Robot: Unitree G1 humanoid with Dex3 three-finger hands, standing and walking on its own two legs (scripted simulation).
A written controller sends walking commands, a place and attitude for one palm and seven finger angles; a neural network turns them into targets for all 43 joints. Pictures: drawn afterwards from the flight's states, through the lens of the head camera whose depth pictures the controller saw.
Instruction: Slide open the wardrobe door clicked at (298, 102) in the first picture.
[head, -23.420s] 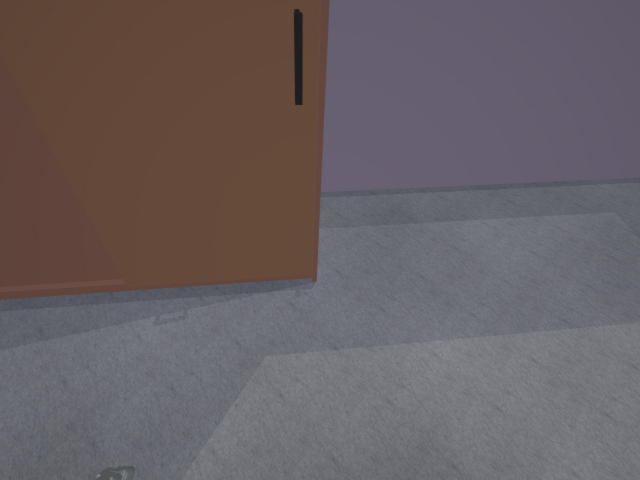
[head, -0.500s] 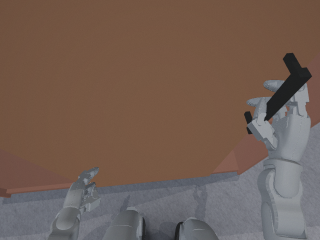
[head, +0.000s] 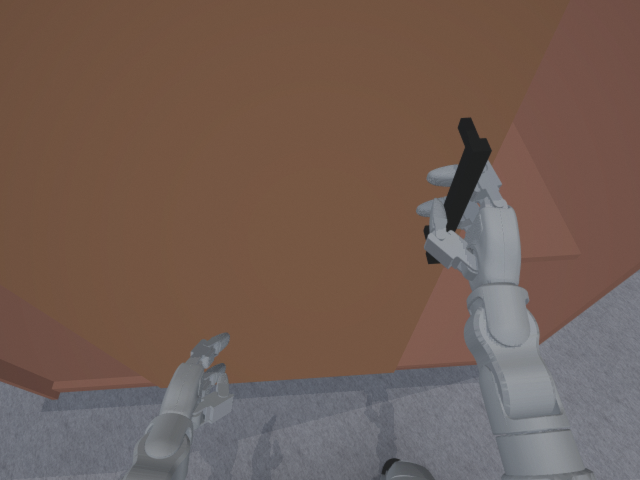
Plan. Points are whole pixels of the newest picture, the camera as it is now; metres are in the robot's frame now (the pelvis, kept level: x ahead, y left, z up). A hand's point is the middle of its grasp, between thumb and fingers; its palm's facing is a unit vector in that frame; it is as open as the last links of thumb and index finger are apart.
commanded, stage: step sideways, sliding the door along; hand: right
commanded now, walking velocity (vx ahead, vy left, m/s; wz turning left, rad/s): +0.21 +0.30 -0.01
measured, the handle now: (448, 200) +0.39 -0.17 +0.11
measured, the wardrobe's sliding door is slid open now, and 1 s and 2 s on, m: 0.34 0.46 0.46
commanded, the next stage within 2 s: stop walking and hold the door there in 1.00 s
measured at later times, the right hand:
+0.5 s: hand (330, 244) +0.34 -0.03 +0.12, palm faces -0.09 +0.99 -0.08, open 5.7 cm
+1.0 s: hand (312, 235) +0.35 -0.01 +0.12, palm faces +0.33 +0.94 -0.01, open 5.8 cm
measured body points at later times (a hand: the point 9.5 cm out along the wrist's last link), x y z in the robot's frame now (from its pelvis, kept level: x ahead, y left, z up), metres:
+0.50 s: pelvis -0.02 +0.07 +0.01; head +0.05 +0.03 +0.45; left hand +0.13 +0.29 -0.09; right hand +0.34 -0.08 +0.12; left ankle -0.01 +0.29 -0.62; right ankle +0.03 -0.04 -0.74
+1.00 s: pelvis +0.00 +0.20 -0.02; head +0.07 +0.17 +0.42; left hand +0.22 +0.41 -0.11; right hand +0.33 -0.06 +0.12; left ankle -0.04 +0.36 -0.67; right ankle +0.04 +0.11 -0.74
